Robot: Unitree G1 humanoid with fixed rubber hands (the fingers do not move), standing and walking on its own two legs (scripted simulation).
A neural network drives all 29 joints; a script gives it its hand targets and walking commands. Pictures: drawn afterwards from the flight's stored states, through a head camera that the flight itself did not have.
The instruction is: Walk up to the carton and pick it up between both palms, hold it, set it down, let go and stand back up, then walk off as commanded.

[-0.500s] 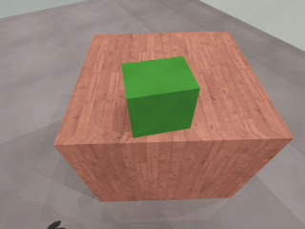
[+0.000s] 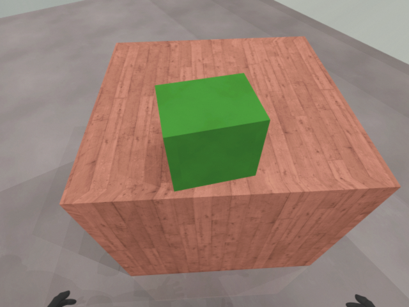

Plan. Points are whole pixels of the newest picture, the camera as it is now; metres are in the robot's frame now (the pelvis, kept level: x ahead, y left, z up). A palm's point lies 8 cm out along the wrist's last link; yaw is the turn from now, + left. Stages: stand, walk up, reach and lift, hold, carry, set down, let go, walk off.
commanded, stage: walk up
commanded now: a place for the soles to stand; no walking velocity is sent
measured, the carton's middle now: (208, 133) +0.48 +0.02 +0.04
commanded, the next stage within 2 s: reach and lift in 0.88 s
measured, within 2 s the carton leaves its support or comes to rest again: neither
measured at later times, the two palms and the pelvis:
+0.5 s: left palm (44, 305) +0.13 +0.33 -0.09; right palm out of the picture +0.13 -0.27 -0.09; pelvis +0.03 +0.03 +0.01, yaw +2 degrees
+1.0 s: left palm (50, 306) +0.13 +0.32 -0.09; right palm out of the picture +0.14 -0.26 -0.09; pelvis +0.00 +0.02 +0.01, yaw +2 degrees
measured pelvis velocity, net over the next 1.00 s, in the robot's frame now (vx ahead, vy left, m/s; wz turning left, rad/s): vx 0.00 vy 0.02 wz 0.04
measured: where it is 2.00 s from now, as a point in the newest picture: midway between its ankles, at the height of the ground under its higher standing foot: outside the picture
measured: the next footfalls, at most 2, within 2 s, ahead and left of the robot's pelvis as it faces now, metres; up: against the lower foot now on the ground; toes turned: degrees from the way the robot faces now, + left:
none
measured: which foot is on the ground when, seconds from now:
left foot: down 0.00-1.00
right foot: down 0.00-1.00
